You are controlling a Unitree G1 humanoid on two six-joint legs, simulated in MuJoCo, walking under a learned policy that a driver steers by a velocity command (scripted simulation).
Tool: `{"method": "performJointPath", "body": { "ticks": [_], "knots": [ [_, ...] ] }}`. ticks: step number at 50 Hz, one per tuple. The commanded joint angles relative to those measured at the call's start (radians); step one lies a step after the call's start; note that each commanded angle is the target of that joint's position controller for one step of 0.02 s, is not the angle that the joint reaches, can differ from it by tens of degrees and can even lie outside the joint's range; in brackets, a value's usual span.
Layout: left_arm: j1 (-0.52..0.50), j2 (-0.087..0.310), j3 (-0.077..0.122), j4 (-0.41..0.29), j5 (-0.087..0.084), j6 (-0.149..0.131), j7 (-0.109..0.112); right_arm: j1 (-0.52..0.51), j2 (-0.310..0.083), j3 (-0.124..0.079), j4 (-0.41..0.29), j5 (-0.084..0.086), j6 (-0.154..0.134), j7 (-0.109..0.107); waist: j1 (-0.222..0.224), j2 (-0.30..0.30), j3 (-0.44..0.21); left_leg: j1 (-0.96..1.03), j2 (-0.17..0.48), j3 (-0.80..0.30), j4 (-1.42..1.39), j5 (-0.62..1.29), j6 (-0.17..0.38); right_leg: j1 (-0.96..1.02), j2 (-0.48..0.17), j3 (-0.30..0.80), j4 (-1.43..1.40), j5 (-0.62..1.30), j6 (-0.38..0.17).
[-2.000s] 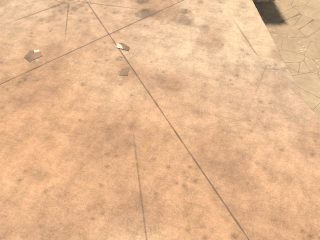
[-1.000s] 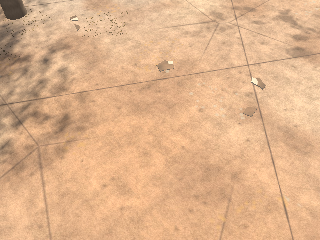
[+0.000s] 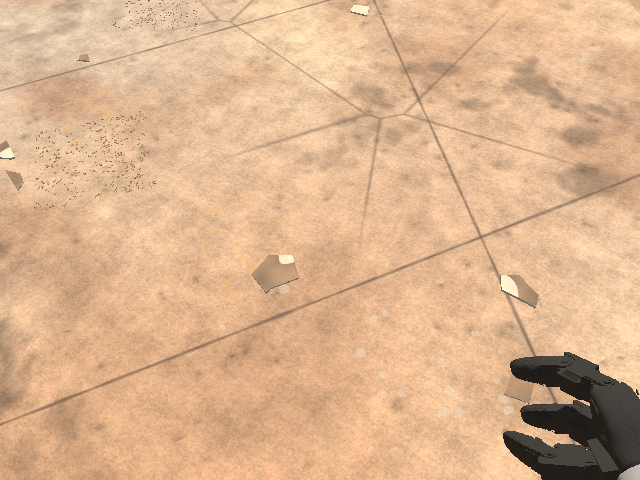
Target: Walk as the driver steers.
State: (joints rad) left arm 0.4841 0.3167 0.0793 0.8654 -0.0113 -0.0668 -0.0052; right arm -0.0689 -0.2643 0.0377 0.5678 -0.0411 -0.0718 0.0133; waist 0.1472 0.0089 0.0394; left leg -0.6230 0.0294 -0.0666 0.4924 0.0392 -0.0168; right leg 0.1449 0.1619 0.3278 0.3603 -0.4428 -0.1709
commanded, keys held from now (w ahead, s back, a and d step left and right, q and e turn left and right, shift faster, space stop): e+shift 0.18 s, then q+shift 0.82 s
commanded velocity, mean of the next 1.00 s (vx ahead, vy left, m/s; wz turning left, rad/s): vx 0.18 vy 0.00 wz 0.19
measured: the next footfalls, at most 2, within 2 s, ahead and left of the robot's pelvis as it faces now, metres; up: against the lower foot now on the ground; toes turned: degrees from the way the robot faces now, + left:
left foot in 0.02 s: +0.23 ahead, +0.15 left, +0.00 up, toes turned -4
right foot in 0.40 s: +0.39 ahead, -0.13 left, +0.00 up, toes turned -13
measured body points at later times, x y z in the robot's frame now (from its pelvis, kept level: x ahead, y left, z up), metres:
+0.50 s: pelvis +0.28 -0.01 +0.01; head +0.32 -0.04 +0.46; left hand +0.57 +0.16 -0.05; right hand +0.29 -0.31 -0.12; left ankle +0.21 +0.16 -0.65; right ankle +0.35 -0.12 -0.72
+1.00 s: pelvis +0.33 +0.04 +0.02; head +0.37 +0.08 +0.47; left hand +0.45 +0.36 -0.08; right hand +0.53 -0.22 -0.05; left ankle +0.34 +0.12 -0.72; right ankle +0.38 -0.13 -0.64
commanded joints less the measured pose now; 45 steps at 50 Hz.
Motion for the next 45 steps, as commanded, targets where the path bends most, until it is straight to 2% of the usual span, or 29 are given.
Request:
{"method": "performJointPath", "body": {
  "ticks": [1,2,3,4,5,6,7,9,10,13,16,19,20,21,22,23,25,27,30,32,35,38,39,40,41,42,43,44,45],
  "knots": [
    [-0.13,0.181,0.044,-0.087,-0.008,-0.026,0.006,0.446,-0.238,-0.096,0.05,-0.006,-0.032,-0.049,-0.303,-0.067,-0.266,0.835,0.048,-0.033,-0.012,0.024,0.039,-0.386,-0.085,0.065,0.567,0.952,0.088],
    [-0.11,0.006,0.004,-0.118,-0.003,-0.024,0.019,0.586,-0.287,-0.107,0.086,-0.034,-0.033,-0.058,-0.289,0.179,-0.365,1.083,0.377,-0.235,0.112,0.478,0.057,-0.611,0.002,-0.095,0.902,-0.132,0.092],
    [0.018,0.077,0.006,-0.175,-0.053,-0.001,0.041,0.539,-0.327,-0.129,0.074,-0.03,-0.02,-0.037,-0.213,0.377,-0.622,1.239,0.563,-0.625,0.084,0.54,0.22,-0.786,0.017,-0.17,1.171,-0.206,0.117],
    [-0.037,0.105,-0.004,-0.171,-0.043,0.022,0.035,0.394,-0.155,-0.105,-0.01,0.023,-0.022,-0.044,-0.226,0.296,-0.53,1.143,0.42,-0.491,-0.013,0.314,0.211,-0.824,-0.123,-0.11,1.136,-0.093,0.162],
    [-0.145,0.147,0.013,-0.199,-0.051,0.046,0.03,0.328,-0.093,-0.091,-0.001,0.028,-0.021,-0.047,-0.232,0.216,-0.35,0.981,0.367,-0.302,-0.031,0.278,0.18,-0.856,-0.157,-0.171,1.101,-0.016,0.184],
    [-0.183,0.147,0.019,-0.205,-0.041,0.067,0.028,0.289,-0.089,-0.092,0.012,0.027,-0.02,-0.044,-0.203,0.082,-0.247,0.838,0.321,-0.215,-0.058,0.308,0.168,-0.84,-0.194,-0.203,1.105,0.005,0.209],
    [-0.211,0.139,0.026,-0.229,-0.036,0.079,0.025,0.246,-0.085,-0.095,0.029,0.034,-0.018,-0.042,-0.172,0.05,-0.146,0.719,0.282,-0.139,-0.097,0.291,0.169,-0.848,-0.223,-0.221,1.051,0.021,0.216],
    [-0.209,0.052,0.007,-0.275,-0.04,0.098,0.015,0.2,-0.09,-0.106,0.057,0.039,-0.021,-0.04,-0.125,0.106,-0.042,0.536,0.261,-0.025,-0.192,0.247,0.17,-0.795,-0.271,-0.252,0.903,0.034,0.215],
    [-0.242,0.01,-0.01,-0.295,-0.03,0.1,0.012,0.188,-0.099,-0.11,0.075,0.045,-0.025,-0.035,-0.129,0.106,-0.004,0.454,0.262,0.003,-0.226,0.316,0.192,-0.767,-0.271,-0.267,0.808,0.017,0.222],
    [-0.253,-0.01,-0.032,-0.301,-0.005,0.077,-0.008,0.155,-0.182,-0.135,0.103,0.058,-0.033,-0.024,-0.108,0.069,-0.067,0.388,0.225,0.097,-0.22,0.414,0.209,-0.58,-0.237,-0.283,0.473,0.226,0.192],
    [-0.302,0.028,-0.032,-0.286,0.014,0.057,-0.029,0.184,-0.212,-0.136,0.141,0.097,-0.041,-0.005,-0.114,0.035,-0.105,0.418,0.215,0.091,-0.176,0.354,0.192,-0.444,-0.187,-0.285,0.276,0.415,0.145],
    [-0.294,0.109,-0.003,-0.268,0.046,0.034,-0.012,0.228,-0.208,-0.128,0.178,0.093,-0.038,0.002,-0.071,0.005,-0.131,0.398,0.143,0.08,-0.016,0.306,0.12,-0.236,-0.149,-0.321,0.118,0.619,0.085],
    [-0.267,0.188,0.015,-0.271,0.06,0.029,0.005,0.262,-0.18,-0.113,0.174,0.064,-0.038,0.002,-0.066,-0.063,-0.185,0.328,0.067,0.117,0.133,0.091,0.057,-0.102,-0.268,-0.24,0.152,1.101,0.05],
    [-0.249,0.219,0.012,-0.297,0.105,0.04,0.025,0.369,-0.115,-0.082,0.165,0.053,-0.024,0.002,-0.081,-0.256,-0.374,0.127,-0.019,0.1,0.495,-0.624,-0.025,0.141,-0.605,0.053,0.188,1.482,-0.152],
    [-0.248,0.177,0.003,-0.302,0.075,0.056,0.026,0.415,-0.174,-0.099,0.19,0.072,-0.001,0.001,-0.065,-0.233,-0.482,0.099,-0.021,-0.02,0.689,-0.819,-0.046,0.142,-0.634,0.069,0.215,1.512,-0.218],
    [-0.282,0.167,0.004,-0.296,0.039,0.067,0.02,0.402,-0.224,-0.119,0.182,0.091,0.017,0.002,-0.079,-0.188,-0.422,0.015,0.005,-0.021,0.757,-0.789,-0.052,0.087,-0.596,0.01,0.17,1.261,-0.207],
    [-0.372,0.113,-0.007,-0.282,0.012,0.07,0.024,0.337,-0.2,-0.128,0.172,0.087,0.056,-0.023,-0.115,-0.104,-0.247,-0.04,0.053,0.016,0.721,-0.66,-0.076,-0.092,-0.507,-0.088,0.075,0.843,-0.119],
    [-0.447,0.099,-0.005,-0.276,0.03,0.069,0.03,0.38,-0.157,-0.127,0.169,0.076,0.1,-0.042,-0.173,-0.133,-0.172,0.07,0.053,0.057,0.709,-0.572,-0.111,-0.303,-0.475,-0.192,-0.012,0.694,-0.09],
    [-0.498,0.079,0.002,-0.27,0.042,0.058,0.044,0.371,-0.108,-0.124,0.136,0.064,0.123,-0.048,-0.189,-0.13,-0.154,0.148,0.075,0.081,0.59,-0.464,-0.104,-0.394,-0.475,-0.303,-0.059,0.575,-0.076],
    [-0.504,0.086,0.01,-0.257,0.037,0.056,0.053,0.331,-0.094,-0.12,0.104,0.06,0.125,-0.035,-0.18,-0.128,-0.162,0.198,0.088,0.09,0.473,-0.386,-0.076,-0.396,-0.486,-0.352,-0.058,0.544,-0.065],
    [-0.486,0.108,0.025,-0.232,0.02,0.06,0.054,0.305,-0.118,-0.131,0.069,0.059,0.132,-0.007,-0.175,-0.144,-0.165,0.248,0.083,0.121,0.357,-0.358,-0.034,-0.36,-0.522,-0.39,-0.033,0.509,-0.04],
    [-0.489,0.107,0.033,-0.208,-0.012,0.065,0.045,0.348,-0.13,-0.15,0.069,0.055,0.144,0.006,-0.211,-0.112,-0.152,0.361,0.037,0.171,0.158,-0.285,0.033,-0.369,-0.508,-0.45,0.085,0.397,0.047],
    [-0.451,0.074,0.03,-0.184,-0.019,0.07,0.039,0.384,-0.159,-0.166,0.079,0.044,0.143,-0.003,-0.215,-0.029,-0.12,0.415,0.017,0.127,0.061,-0.212,0.076,-0.425,-0.448,-0.494,0.213,0.259,0.11],
    [-0.406,0.04,0.025,-0.182,0.009,0.08,0.034,0.407,-0.281,-0.198,0.063,0.039,0.133,-0.024,-0.193,0.27,-0.054,0.483,0.2,-0.174,-0.086,0.169,0.168,-0.632,-0.317,-0.588,0.513,-0.026,0.212],
    [-0.498,0.04,0.02,-0.254,0.036,0.081,0.043,0.376,-0.359,-0.203,0.019,0.011,0.106,-0.022,-0.188,0.381,-0.054,0.502,0.334,-0.517,-0.162,0.199,0.353,-0.878,-0.159,-0.425,0.756,-0.245,0.261],
    [-0.553,0.074,0.029,-0.259,0.031,0.08,0.05,0.386,-0.329,-0.199,0.018,0.002,0.079,-0.008,-0.23,0.237,-0.11,0.521,0.331,-0.49,-0.191,0.084,0.367,-0.913,-0.158,-0.293,0.863,-0.213,0.238],
    [-0.55,0.073,0.032,-0.258,0.013,0.075,0.054,0.357,-0.308,-0.194,0.018,0.016,0.061,-0.008,-0.201,0.187,-0.099,0.524,0.281,-0.429,-0.187,0.025,0.318,-0.925,-0.167,-0.253,0.861,-0.116,0.211],
    [-0.519,0.08,0.038,-0.235,0.017,0.072,0.062,0.302,-0.272,-0.187,0.01,0.043,0.06,-0.017,-0.166,0.116,-0.099,0.524,0.236,-0.367,-0.164,-0.002,0.263,-0.923,-0.186,-0.233,0.832,-0.027,0.203],
    [-0.502,0.096,0.043,-0.227,0.025,0.068,0.066,0.254,-0.238,-0.176,-0.005,0.06,0.069,-0.028,-0.145,0.117,-0.108,0.504,0.217,-0.333,-0.147,0.019,0.236,-0.9,-0.19,-0.223,0.799,0.028,0.205]
  ]
}}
